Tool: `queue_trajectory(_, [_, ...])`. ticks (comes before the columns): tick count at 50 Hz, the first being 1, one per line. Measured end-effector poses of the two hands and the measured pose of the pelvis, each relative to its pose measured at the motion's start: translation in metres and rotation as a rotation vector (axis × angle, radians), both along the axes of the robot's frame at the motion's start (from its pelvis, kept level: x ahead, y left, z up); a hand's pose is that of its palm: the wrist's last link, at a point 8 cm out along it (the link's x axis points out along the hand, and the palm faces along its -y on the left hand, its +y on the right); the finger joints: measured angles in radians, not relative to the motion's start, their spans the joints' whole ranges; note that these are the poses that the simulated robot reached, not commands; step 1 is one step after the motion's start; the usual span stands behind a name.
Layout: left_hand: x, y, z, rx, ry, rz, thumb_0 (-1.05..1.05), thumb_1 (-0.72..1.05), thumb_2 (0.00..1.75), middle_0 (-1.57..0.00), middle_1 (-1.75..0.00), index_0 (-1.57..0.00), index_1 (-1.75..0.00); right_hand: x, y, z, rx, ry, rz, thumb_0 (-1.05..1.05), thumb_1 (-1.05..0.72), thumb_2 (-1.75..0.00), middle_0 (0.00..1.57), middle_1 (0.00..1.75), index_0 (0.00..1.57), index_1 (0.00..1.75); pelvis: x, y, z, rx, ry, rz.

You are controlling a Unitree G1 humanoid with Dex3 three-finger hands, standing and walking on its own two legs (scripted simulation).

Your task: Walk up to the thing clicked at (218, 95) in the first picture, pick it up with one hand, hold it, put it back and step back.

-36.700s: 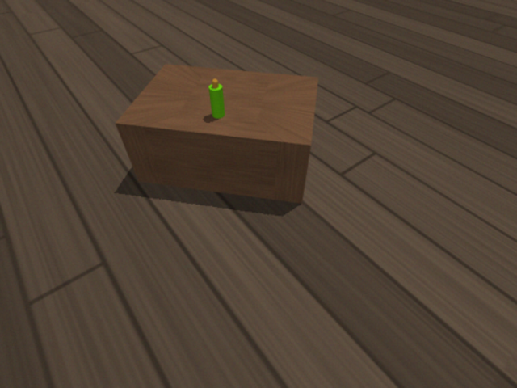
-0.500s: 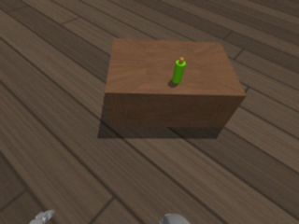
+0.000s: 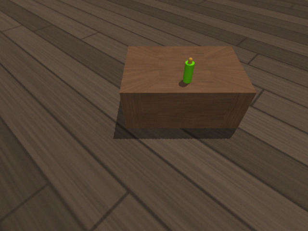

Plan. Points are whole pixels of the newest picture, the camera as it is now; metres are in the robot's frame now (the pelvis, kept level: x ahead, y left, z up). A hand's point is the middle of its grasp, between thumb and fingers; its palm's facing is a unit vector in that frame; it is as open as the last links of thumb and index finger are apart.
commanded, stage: step back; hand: right
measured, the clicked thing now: (188, 69) +1.16 -0.19 -0.27
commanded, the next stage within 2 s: stand in 0.84 s
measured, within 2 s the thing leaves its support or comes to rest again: neither
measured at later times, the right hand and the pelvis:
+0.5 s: hand out of the picture +0.11 -0.28 -0.14, palm faces -0.07 +0.92 -0.38, open 7.3 cm; pelvis +0.04 -0.01 +0.01, yaw +2 degrees
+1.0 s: hand (246, 230) +0.18 -0.24 -0.12, palm faces -0.03 +0.95 -0.32, open 7.3 cm; pelvis +0.05 +0.00 +0.02, yaw +1 degrees
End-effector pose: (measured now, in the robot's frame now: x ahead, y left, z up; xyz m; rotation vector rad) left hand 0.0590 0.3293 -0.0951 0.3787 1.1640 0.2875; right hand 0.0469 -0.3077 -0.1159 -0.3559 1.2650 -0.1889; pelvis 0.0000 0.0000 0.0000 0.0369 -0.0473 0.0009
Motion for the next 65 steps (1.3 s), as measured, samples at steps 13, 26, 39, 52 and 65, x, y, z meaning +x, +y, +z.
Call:
queue_trajectory(13, [0.024, -0.026, 0.0, -0.043, -0.013, -0.031, 0.01, 0.91, 0.9, -0.2, -0.3, -0.2, -0.3, -0.007, -0.02, 0.011, 0.0, -0.034, -0.042, 0.01, -0.9, -0.89, 0.21, 0.3, 0.21, 0.3, 0.009, -0.017, 0.007, -0.043, 0.001, -0.007])
queue_trajectory(26, [0.039, -0.034, -0.004, -0.077, -0.02, 0.017, 0.01, 0.9, 0.9, -0.21, -0.3, -0.21, -0.3, 0.067, -0.015, 0.011, -0.014, -0.067, 0.042, 0.0, -0.91, -0.89, 0.2, 0.3, 0.21, 0.3, 0.039, -0.01, 0.008, -0.041, 0.015, 0.038])
queue_trajectory(39, [0.076, -0.016, -0.008, -0.084, -0.015, 0.014, 0.01, 0.91, 0.9, -0.2, -0.3, -0.2, -0.3, 0.116, 0.026, 0.018, 0.024, -0.122, 0.039, 0.01, -0.91, -0.89, 0.2, 0.3, 0.21, 0.3, 0.055, 0.002, 0.012, -0.044, 0.019, 0.02])
queue_trajectory(52, [0.073, -0.029, 0.003, -0.104, -0.006, -0.016, 0.01, 0.91, 0.9, -0.2, -0.3, -0.2, -0.3, 0.119, 0.025, 0.028, 0.049, -0.155, 0.031, 0.0, -0.91, -0.89, 0.2, 0.3, 0.21, 0.3, 0.048, 0.003, 0.024, -0.041, -0.004, 0.017])
queue_trajectory(65, [0.041, -0.034, -0.001, -0.111, 0.079, -0.014, 0.01, 0.91, 0.9, -0.2, -0.3, -0.2, -0.3, 0.06, 0.008, 0.024, 0.033, -0.017, -0.026, 0.0, -0.91, -0.89, 0.2, 0.3, 0.21, 0.3, 0.039, -0.002, 0.028, -0.04, 0.006, 0.018])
